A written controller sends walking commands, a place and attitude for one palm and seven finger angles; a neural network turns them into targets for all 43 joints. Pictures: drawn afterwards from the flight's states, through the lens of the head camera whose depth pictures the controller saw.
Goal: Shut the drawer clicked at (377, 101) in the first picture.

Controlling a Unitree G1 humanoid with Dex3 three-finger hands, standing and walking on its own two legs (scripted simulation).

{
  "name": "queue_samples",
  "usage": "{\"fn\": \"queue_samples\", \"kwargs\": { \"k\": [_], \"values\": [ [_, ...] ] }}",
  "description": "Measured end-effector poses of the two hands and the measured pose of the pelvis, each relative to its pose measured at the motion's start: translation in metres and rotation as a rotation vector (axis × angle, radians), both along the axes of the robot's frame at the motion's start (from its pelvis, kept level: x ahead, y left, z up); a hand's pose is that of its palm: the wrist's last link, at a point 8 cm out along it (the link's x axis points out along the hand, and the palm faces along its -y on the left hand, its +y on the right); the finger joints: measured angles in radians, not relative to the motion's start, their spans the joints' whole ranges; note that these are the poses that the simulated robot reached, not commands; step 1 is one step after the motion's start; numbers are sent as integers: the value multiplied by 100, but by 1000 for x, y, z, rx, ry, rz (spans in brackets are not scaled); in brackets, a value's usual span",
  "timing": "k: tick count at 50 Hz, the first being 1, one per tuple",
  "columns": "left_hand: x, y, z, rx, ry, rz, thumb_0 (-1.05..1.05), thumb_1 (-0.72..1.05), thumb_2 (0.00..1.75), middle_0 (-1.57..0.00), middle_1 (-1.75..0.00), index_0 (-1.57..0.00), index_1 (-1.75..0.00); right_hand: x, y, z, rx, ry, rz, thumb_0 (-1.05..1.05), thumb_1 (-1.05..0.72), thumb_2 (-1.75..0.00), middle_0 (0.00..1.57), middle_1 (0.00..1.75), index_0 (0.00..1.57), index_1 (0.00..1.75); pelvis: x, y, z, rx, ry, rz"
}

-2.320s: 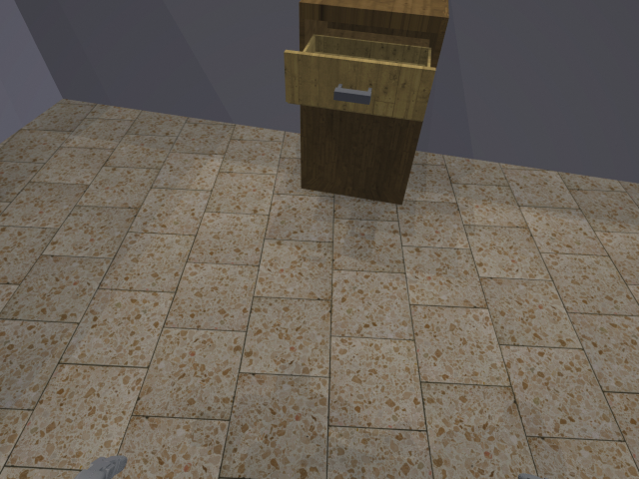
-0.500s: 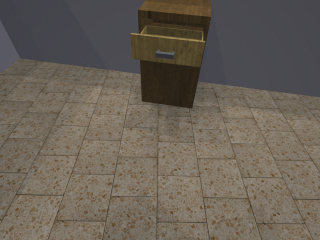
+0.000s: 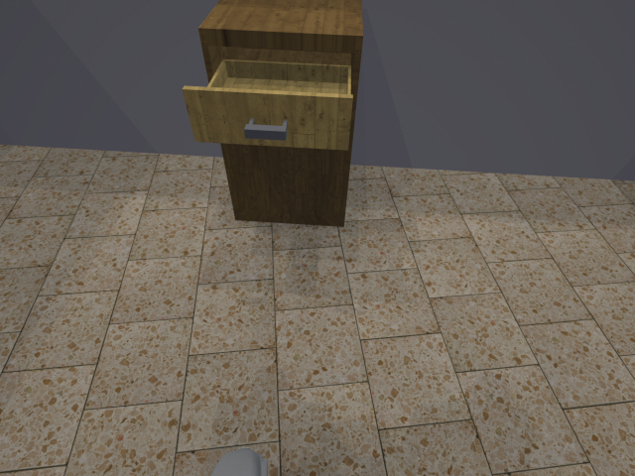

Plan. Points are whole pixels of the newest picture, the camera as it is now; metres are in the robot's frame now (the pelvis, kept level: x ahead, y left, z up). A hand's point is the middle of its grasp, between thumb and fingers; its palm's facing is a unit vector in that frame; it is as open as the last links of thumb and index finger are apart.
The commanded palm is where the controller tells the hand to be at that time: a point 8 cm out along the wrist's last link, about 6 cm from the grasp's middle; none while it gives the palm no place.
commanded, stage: walk to a spot facing it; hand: left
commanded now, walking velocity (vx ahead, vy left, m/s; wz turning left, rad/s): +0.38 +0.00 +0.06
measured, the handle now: (267, 127) +0.97 +0.18 -0.09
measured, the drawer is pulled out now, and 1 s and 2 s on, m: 0.28 0.28 0.28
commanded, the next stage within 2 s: turn to face it in 0.62 s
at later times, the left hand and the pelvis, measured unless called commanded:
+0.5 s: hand (160, 417) +0.24 +0.27 -0.18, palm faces +0.02 -0.99 -0.17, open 7.4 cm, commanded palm none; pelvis +0.21 +0.08 +0.00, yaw -5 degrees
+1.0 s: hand (265, 279) +0.52 +0.13 -0.17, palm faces -0.23 -0.96 -0.17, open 7.4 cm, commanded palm none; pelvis +0.37 +0.00 -0.01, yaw -12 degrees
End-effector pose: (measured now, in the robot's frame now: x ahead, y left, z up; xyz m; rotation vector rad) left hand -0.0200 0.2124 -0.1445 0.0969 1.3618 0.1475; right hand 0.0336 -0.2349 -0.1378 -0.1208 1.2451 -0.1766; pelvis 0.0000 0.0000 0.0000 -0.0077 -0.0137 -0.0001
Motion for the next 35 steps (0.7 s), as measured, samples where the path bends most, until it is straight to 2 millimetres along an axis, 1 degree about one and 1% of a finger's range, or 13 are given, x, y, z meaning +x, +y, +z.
{"fn": "queue_samples", "kwargs": {
  "k": [5,9,11,13,15,17,19,22,24,26,29,32,35],
  "values": [
    [12,2,-6,-38,58,48,0,90,90,-20,-30,-20,-30,101,21,10,3,-122,72,1,-91,-90,20,30,20,29,44,14,-2,-24,5,8],
    [27,17,-18,-54,116,100,0,90,90,-20,-30,-20,-30,172,49,10,-3,-167,143,1,-91,-90,20,30,20,29,86,33,-11,-36,4,21],
    [37,29,-28,-60,152,109,0,90,90,-20,-30,-20,-30,202,62,5,-16,-199,159,1,-91,-90,20,30,20,29,110,46,-22,-40,1,14],
    [54,44,-34,-61,182,100,0,90,90,-20,-30,-20,-30,218,73,1,-27,-218,150,1,-91,-90,20,30,20,29,126,56,-27,-30,-5,7],
    [80,60,-32,-47,173,79,1,90,90,-20,-30,-20,-30,219,80,1,-24,-197,120,0,-91,-90,20,30,20,29,140,63,-23,-17,-14,-8],
    [114,75,-26,-28,135,53,1,91,90,-20,-30,-20,-30,211,86,3,-21,-155,78,0,-91,-90,20,30,20,29,155,69,-16,-11,-18,-22],
    [151,88,-19,-11,86,23,1,91,90,-20,-30,-20,-30,207,79,10,-52,-143,9,-2,-95,-90,20,30,21,30,169,74,-9,-3,-18,-35],
    [206,100,-10,9,11,-9,1,91,90,-20,-30,-20,-30,195,75,14,-71,-76,-24,-3,-96,-90,20,30,21,30,190,79,-2,5,-15,-56],
    [240,103,-5,15,-31,-27,1,91,90,-20,-30,-19,-30,185,75,13,-68,-23,-49,-2,-96,-90,20,30,20,30,205,80,1,11,-12,-72],
    [271,102,-1,14,-61,-48,0,91,90,-20,-30,-19,-30,176,78,11,-56,27,-78,-1,-95,-90,20,30,20,29,219,80,3,16,-8,-90],
    [314,96,2,7,-85,-89,0,91,90,-20,-30,-19,-30,165,85,8,-28,92,-126,-1,-93,-90,20,30,20,29,240,78,3,19,-4,-118],
    [355,83,4,-3,-95,-148,0,91,90,-20,-30,-19,-30,158,92,5,2,145,-178,0,-92,-90,20,30,20,29,261,72,3,21,-1,-152],
    [400,65,4,-10,-101,-219,0,91,90,-20,-30,-19,-30,154,97,2,33,192,-237,0,-92,-90,20,30,20,29,281,62,1,21,3,-188]
  ]
}}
